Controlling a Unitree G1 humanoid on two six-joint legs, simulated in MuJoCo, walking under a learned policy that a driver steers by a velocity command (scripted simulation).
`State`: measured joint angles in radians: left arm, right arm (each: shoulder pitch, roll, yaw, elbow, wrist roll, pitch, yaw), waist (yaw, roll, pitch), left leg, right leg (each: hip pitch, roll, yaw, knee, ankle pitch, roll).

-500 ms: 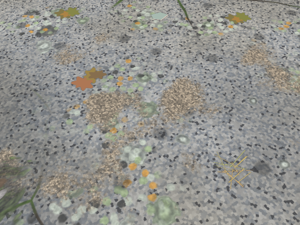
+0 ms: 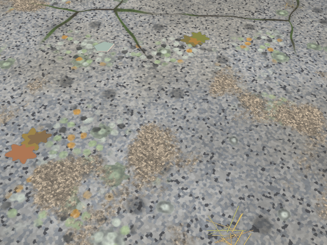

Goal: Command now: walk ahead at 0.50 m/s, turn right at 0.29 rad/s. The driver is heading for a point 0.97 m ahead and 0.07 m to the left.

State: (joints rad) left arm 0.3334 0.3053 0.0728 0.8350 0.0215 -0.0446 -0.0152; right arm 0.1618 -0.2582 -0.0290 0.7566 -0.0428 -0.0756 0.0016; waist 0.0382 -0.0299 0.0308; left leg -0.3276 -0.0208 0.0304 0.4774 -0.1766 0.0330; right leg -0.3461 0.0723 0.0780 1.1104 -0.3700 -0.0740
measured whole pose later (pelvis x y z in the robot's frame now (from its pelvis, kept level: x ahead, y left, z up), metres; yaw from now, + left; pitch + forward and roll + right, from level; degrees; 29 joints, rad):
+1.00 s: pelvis +0.52 -0.01 -0.02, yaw +5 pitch +1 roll +0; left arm 0.36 0.23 0.03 0.95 0.02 -0.07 0.00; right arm 0.12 -0.25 -0.05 0.82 -0.03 -0.05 0.03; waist 0.02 -0.01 0.06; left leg -0.43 -0.07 0.08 0.59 -0.18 0.12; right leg -0.15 0.00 -0.07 1.03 -0.43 -0.04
